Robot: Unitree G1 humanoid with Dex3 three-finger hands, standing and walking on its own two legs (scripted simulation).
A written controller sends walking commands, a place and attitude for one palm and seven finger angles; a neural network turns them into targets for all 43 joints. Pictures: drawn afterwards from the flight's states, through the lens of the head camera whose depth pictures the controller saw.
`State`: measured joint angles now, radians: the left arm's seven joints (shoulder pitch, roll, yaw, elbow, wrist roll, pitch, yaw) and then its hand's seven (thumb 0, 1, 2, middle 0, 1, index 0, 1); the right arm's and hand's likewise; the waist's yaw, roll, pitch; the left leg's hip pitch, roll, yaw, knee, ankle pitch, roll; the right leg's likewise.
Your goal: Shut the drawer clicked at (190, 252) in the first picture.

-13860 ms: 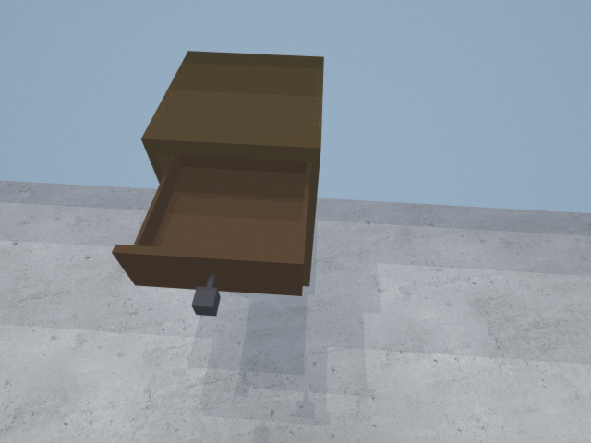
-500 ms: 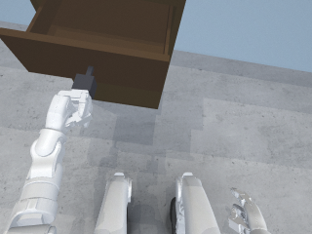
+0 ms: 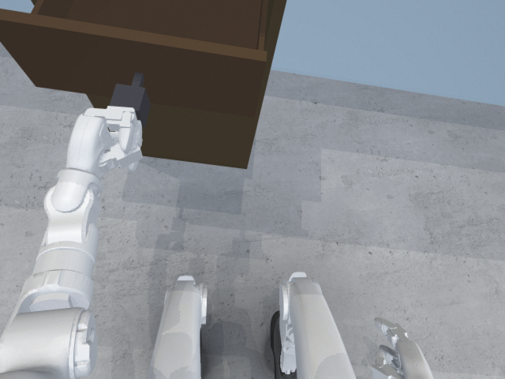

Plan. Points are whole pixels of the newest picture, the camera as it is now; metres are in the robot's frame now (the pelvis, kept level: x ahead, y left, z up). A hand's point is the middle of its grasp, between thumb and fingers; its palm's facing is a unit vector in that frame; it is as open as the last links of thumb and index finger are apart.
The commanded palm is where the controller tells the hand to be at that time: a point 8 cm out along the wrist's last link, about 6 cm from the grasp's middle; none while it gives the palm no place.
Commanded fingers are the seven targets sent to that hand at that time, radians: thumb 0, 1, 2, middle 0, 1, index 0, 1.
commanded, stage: push the drawer shut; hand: left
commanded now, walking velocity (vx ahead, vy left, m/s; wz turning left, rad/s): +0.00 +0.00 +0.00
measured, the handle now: (134, 95) +0.54 +0.19 +0.02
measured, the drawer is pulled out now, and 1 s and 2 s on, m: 0.14 0.01 0.00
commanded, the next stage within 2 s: pull the fist back off the drawer in 1.38 s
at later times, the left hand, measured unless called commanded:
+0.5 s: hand (149, 105) +0.53 +0.17 +0.01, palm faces -0.11 -0.99 -0.06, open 3.2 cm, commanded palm +0.53 +0.19 +0.02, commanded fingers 0.00 0.90 0.90 -1.40 -1.60 -1.40 -1.60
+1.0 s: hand (151, 77) +0.58 +0.17 +0.01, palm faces -0.11 -0.99 -0.05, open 3.1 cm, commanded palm +0.60 +0.17 +0.02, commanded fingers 0.00 0.90 0.90 -1.40 -1.60 -1.40 -1.60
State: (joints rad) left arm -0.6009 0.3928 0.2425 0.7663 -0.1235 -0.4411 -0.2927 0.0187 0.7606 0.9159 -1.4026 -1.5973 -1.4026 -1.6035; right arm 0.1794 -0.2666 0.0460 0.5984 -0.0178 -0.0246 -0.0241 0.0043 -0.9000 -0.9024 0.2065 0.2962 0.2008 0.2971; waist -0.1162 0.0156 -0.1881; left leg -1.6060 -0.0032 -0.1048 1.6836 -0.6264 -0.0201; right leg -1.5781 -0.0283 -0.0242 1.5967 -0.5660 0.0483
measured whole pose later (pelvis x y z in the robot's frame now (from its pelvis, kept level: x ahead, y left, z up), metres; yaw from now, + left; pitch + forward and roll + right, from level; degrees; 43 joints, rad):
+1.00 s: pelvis -0.01 +0.01 -0.03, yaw -3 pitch +37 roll -8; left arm -1.15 0.63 0.37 1.15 0.04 -0.37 -0.26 0.00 0.71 0.88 -1.40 -1.60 -1.40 -1.60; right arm 0.25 -0.26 0.11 0.58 -0.07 0.09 0.02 0.00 -0.90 -0.90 0.21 0.30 0.20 0.30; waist -0.27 0.03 -0.14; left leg -1.79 0.01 -0.11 1.77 -0.63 0.00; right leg -1.75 -0.01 -0.03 1.65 -0.55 0.06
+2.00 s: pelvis -0.02 +0.02 -0.03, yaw -4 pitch +37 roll -9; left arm -1.19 0.64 0.35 1.13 0.06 -0.30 -0.22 0.05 0.74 0.89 -1.40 -1.60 -1.41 -1.60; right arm 0.32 -0.25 0.13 0.58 -0.08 0.08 0.05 0.00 -0.90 -0.90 0.21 0.30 0.20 0.30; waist -0.30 0.04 -0.12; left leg -1.80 0.01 -0.11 1.76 -0.60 0.02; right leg -1.75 0.00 -0.02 1.61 -0.51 0.05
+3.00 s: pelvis +0.08 +0.00 +0.17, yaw +1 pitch +12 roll -2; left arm 0.14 0.33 0.13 0.04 -0.07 -0.02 0.06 0.01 0.90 0.89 -1.40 -1.60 -1.40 -1.60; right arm 0.25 -0.22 0.04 0.40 0.04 0.05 -0.09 0.01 -0.90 -0.90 0.20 0.30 0.20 0.30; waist -0.04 0.03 -0.13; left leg -0.63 0.03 -0.04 0.91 -0.48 -0.01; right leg -0.64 -0.02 0.01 0.86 -0.42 0.04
